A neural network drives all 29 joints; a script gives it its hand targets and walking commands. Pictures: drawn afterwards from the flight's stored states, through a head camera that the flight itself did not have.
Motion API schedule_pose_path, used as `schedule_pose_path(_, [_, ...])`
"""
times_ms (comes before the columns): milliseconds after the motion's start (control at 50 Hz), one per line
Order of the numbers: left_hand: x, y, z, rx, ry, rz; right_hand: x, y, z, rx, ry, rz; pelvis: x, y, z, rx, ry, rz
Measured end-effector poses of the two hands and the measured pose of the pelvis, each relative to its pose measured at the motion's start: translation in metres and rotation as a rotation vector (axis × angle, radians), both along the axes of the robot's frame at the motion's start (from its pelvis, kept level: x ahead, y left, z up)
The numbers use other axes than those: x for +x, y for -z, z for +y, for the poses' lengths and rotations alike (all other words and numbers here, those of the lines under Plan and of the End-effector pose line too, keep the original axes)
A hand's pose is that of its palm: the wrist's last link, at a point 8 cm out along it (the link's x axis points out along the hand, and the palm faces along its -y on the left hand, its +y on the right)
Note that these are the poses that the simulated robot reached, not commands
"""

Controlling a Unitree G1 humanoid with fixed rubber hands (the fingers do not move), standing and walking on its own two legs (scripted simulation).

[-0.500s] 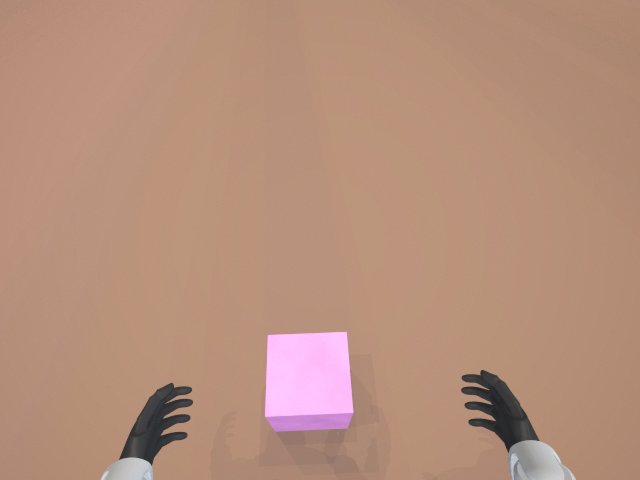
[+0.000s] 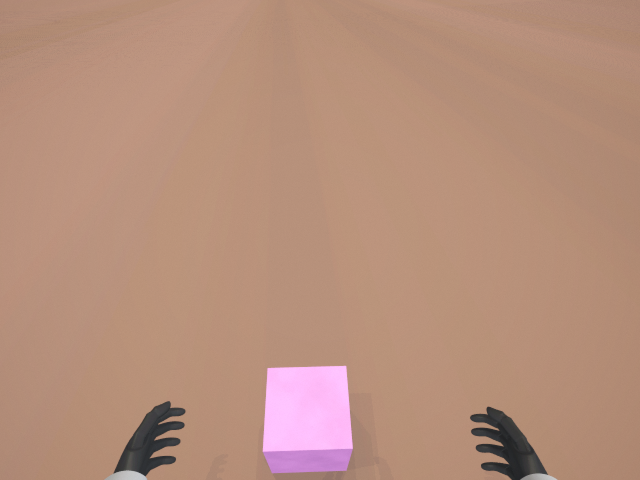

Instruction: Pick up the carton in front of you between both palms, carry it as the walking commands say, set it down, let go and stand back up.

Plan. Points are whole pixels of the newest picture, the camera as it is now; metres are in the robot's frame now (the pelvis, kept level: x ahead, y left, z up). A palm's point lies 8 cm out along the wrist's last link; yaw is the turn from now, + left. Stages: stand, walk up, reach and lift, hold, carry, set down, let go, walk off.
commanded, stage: stand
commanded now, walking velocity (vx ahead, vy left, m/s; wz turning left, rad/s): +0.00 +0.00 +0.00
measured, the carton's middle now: (308, 420) +0.38 +0.04 -0.65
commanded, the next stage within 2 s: none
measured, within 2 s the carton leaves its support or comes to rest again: neither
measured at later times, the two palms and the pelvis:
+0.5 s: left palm out of the picture +0.08 +0.27 -0.12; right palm (502, 469) +0.16 -0.24 -0.13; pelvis +0.04 +0.01 -0.02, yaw +6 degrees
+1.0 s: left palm out of the picture +0.02 +0.28 -0.13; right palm out of the picture +0.14 -0.23 -0.13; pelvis +0.03 +0.01 -0.02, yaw +9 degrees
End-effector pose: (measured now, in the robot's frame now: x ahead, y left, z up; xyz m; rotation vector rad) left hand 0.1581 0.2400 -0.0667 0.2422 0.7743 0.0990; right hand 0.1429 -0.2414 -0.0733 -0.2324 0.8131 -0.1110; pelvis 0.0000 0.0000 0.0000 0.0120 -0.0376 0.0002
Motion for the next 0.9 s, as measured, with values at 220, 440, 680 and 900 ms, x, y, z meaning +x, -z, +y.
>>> schedule_pose_path(220, [-0.041,0.026,0.041,0.084,-0.135,0.102,-0.013,0.038,-0.011,-0.047,-0.024,0.148,0.026,0.011,0.003,-0.002,-0.058,0.098])
schedule_pose_path(440, [-0.07,0.048,0.035,0.054,-0.211,0.2,0.011,0.051,0.003,-0.042,-0.069,0.172,0.039,0.019,0.005,-0.015,-0.097,0.109])
schedule_pose_path(680, [-0.104,0.061,0.036,0.043,-0.263,0.299,0.012,0.055,0.008,-0.06,-0.094,0.211,0.038,0.021,0.007,-0.026,-0.126,0.098])
schedule_pose_path(900, [-0.13,0.064,0.038,0.041,-0.285,0.358,0.001,0.056,0.008,-0.074,-0.105,0.25,0.031,0.02,0.008,-0.03,-0.144,0.084])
